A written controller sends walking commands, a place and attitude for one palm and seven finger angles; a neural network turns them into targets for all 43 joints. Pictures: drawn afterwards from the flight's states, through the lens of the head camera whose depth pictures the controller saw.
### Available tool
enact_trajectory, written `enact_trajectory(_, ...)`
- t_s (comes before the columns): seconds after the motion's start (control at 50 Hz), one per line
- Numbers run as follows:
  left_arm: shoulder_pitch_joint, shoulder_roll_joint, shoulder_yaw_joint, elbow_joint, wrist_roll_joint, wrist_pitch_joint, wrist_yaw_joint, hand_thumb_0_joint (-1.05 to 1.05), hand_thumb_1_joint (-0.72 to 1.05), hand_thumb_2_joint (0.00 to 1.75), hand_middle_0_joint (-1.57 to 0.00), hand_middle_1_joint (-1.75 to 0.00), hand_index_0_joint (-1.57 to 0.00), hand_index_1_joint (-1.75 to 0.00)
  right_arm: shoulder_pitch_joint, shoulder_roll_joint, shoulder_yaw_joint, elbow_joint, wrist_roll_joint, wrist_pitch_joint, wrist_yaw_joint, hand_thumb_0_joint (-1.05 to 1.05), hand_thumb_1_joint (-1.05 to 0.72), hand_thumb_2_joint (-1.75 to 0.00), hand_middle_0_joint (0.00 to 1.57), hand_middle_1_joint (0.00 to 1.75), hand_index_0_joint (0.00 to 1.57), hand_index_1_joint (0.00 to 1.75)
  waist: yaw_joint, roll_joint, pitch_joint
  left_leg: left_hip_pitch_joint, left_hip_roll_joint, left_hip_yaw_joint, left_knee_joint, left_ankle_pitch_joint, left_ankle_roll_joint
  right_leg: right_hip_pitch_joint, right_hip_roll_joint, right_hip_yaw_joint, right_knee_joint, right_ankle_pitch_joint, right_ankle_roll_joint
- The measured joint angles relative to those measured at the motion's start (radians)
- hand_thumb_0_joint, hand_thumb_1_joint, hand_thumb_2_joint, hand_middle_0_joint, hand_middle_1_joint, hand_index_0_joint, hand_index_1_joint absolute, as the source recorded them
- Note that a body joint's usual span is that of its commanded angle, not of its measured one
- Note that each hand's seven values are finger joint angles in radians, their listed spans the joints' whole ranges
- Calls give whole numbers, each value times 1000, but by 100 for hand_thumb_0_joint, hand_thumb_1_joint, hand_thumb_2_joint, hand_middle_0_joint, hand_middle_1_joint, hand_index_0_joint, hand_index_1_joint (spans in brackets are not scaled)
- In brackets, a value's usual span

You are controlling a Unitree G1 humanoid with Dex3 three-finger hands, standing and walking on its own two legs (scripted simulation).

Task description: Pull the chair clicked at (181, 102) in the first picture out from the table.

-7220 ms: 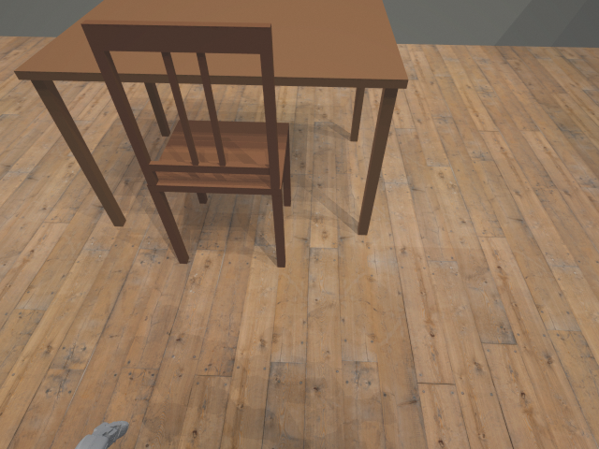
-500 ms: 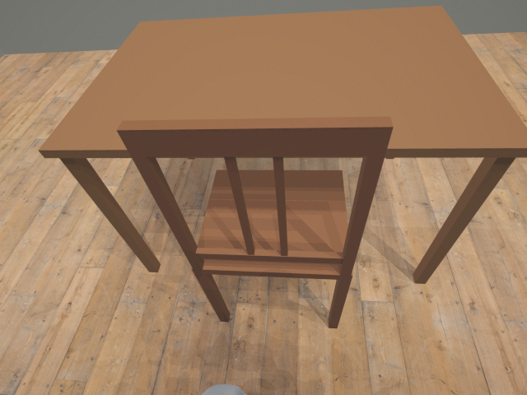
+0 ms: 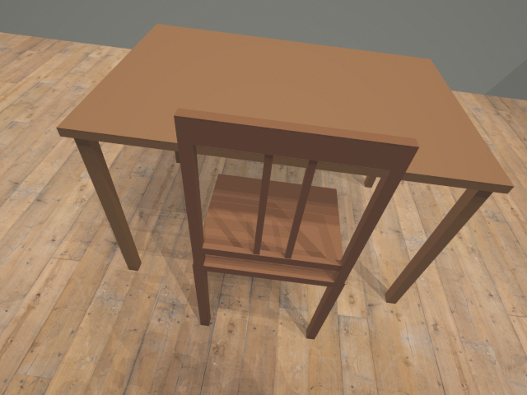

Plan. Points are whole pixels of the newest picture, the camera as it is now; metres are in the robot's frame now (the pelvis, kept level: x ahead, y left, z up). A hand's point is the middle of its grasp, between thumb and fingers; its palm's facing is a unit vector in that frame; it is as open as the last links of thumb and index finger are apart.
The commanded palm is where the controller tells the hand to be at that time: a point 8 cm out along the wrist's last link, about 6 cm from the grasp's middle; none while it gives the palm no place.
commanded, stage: come to a stop and stand still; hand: left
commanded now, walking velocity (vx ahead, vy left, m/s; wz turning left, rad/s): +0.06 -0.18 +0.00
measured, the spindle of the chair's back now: (262, 210) +0.53 +0.03 -0.08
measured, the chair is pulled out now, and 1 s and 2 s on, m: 0.00 0.00 0.00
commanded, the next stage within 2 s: look again from close up in 0.16 s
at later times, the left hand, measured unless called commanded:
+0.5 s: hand out of the picture +0.04 +0.14 -0.19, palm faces -0.02 -0.98 -0.22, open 7.2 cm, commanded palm none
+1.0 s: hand out of the picture -0.06 +0.13 -0.18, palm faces +0.04 -0.99 -0.17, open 7.4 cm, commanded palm none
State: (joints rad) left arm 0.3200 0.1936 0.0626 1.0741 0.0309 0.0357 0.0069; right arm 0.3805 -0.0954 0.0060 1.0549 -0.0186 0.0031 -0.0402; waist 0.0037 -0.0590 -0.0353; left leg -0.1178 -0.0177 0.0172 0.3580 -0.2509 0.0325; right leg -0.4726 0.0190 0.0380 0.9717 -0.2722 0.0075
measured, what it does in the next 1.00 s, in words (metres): steps on the spot: right foot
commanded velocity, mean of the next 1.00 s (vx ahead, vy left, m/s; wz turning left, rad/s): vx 0.00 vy -0.01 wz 0.00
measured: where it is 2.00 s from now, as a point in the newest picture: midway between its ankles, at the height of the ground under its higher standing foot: outside the picture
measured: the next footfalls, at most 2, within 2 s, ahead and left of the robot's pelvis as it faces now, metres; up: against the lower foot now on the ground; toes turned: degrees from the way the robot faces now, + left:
right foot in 0.26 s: +0.07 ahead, -0.13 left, +0.00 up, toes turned -3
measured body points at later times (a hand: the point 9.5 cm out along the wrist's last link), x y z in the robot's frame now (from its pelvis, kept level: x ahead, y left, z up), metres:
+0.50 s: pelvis +0.01 -0.03 -0.01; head +0.01 -0.04 +0.44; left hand +0.04 +0.19 -0.17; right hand +0.01 -0.26 -0.17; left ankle -0.01 +0.08 -0.75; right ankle -0.02 -0.12 -0.75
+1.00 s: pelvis -0.02 -0.03 +0.00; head -0.03 -0.03 +0.45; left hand -0.06 +0.18 -0.16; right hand -0.02 -0.25 -0.17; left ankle -0.01 +0.08 -0.75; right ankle -0.02 -0.12 -0.75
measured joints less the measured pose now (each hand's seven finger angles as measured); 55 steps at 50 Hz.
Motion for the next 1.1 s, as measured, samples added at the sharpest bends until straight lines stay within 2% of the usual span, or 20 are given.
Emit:
enact_trajectory(0.06,-3,-6,-5,8,-5,-8,-1,1,91,90,-20,-30,-20,-30,24,24,10,20,2,-17,-10,0,-91,-90,21,30,20,30,-6,-10,11,5,-12,5,-31,16,4,4,-4,8,36,4,13)
enact_trajectory(0.12,-17,-16,-14,21,-10,-3,1,1,91,90,-20,-30,-20,-30,32,36,12,35,0,-26,-19,0,-91,-90,21,30,20,30,-21,-6,30,2,-13,9,-29,13,6,43,-15,-10,-29,-41,18)
enact_trajectory(0.2,-55,-27,-24,29,-14,5,10,1,93,90,-20,-30,-20,-30,26,36,5,51,-5,-21,-23,0,-91,-90,21,30,20,30,-45,16,58,-13,-1,9,6,-8,-3,133,-24,-46,-221,-110,10)
enact_trajectory(0.24,-71,-25,-25,29,-18,-3,12,2,94,90,-20,-30,-20,-30,24,30,-1,61,-3,-17,-23,0,-91,-90,21,30,20,30,-52,29,65,-28,4,9,39,-28,-13,193,-25,-59,-351,-66,2)
enact_trajectory(0.26,-75,-23,-26,26,-20,-12,13,2,94,90,-20,-30,-20,-30,27,27,-3,65,0,-15,-23,0,-91,-90,21,30,20,30,-51,32,64,-37,4,10,63,-42,-19,231,-28,-63,-433,0,0)
enact_trajectory(0.28,-81,-26,-31,27,-17,-28,22,2,94,90,-20,-30,-20,-30,23,18,-5,71,7,-14,-16,0,-91,-90,21,30,20,30,-42,43,63,-59,12,15,106,-65,-27,250,-21,-62,-479,2,-9)
enact_trajectory(0.32,-91,-42,-44,21,-15,-55,35,1,94,90,-20,-30,-20,-30,-8,-12,-8,68,12,-4,-5,0,-91,-90,21,30,20,30,-42,92,82,-105,47,8,200,-109,-36,253,15,-69,-485,-20,-33)
enact_trajectory(0.36,-89,-49,-55,12,-13,-75,41,1,94,90,-20,-30,-20,-30,-36,-31,-13,52,10,-3,0,0,-91,-90,21,30,20,30,-51,111,92,-131,55,5,240,-131,-39,256,28,-78,-475,-30,-47)
enact_trajectory(0.4,-84,-47,-60,8,-14,-80,46,1,94,90,-20,-30,-20,-30,-59,-40,-15,40,10,-6,3,0,-91,-90,21,30,20,30,-53,107,92,-132,54,11,234,-110,-41,266,32,-85,-464,-37,-54)
enact_trajectory(0.48,-62,-36,-65,18,-18,-66,44,1,95,90,-20,-30,-20,-30,-95,-49,-15,32,7,-13,2,0,-91,-90,20,30,20,30,-37,72,55,-89,39,23,200,-75,-32,289,20,-79,-435,-62,-56)
enact_trajectory(0.6,-26,-40,-78,21,-15,-69,34,1,95,90,-20,-30,-20,-30,-142,-77,-14,17,10,-13,2,0,-93,-90,20,29,20,30,-17,75,22,-63,34,20,156,-51,-33,316,17,-82,-479,-35,-52)
enact_trajectory(0.84,43,-59,-89,30,-17,-63,23,1,92,90,-20,-30,-20,-30,-122,-75,-2,38,15,-12,12,0,-93,-90,20,30,20,30,3,66,33,-48,16,7,74,18,-25,329,1,-95,-541,18,-47)
enact_trajectory(1.1,65,-69,-87,42,-19,-63,25,1,91,90,-20,-30,-20,-30,-58,-37,9,91,17,-7,18,0,-91,-90,20,30,20,30,-3,64,46,-61,6,8,56,45,-18,311,-9,-95,-546,37,-41)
